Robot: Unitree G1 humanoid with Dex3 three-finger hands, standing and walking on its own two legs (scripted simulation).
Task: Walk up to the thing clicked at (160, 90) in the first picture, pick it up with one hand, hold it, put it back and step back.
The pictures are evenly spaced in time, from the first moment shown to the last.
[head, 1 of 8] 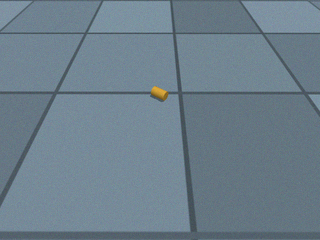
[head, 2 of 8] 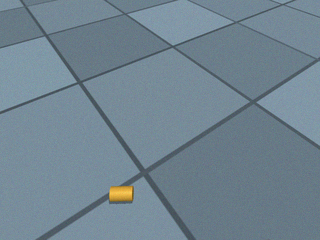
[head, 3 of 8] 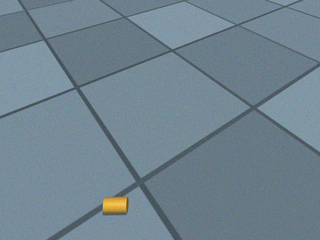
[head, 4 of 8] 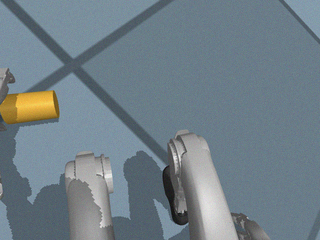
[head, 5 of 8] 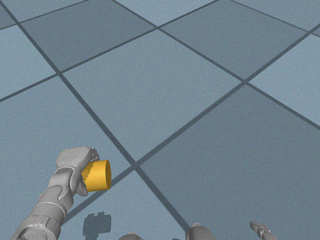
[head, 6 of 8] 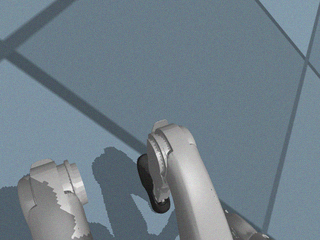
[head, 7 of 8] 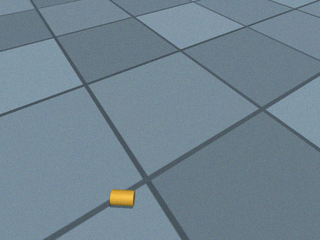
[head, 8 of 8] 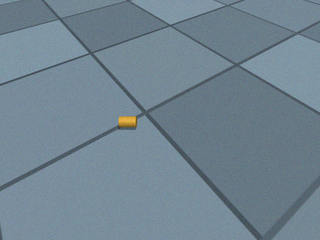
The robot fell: no
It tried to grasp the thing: yes
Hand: left
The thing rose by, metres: 0.66
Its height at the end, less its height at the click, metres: +0.00
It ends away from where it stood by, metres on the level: 0.02
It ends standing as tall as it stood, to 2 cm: yes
